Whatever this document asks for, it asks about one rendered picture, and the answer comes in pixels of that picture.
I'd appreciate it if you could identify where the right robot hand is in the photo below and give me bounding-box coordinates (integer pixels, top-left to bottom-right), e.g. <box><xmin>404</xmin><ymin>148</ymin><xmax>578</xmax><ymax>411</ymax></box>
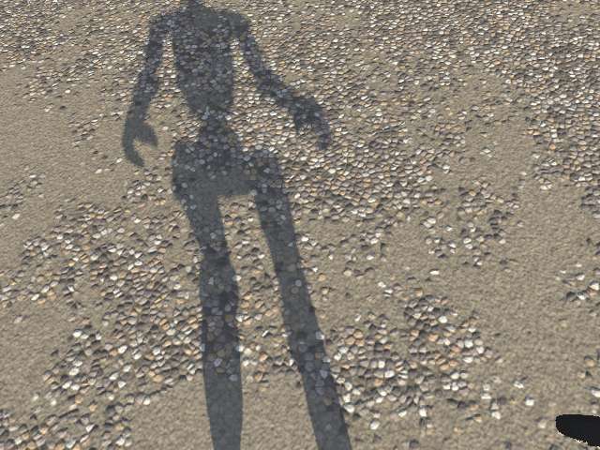
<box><xmin>555</xmin><ymin>414</ymin><xmax>600</xmax><ymax>447</ymax></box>

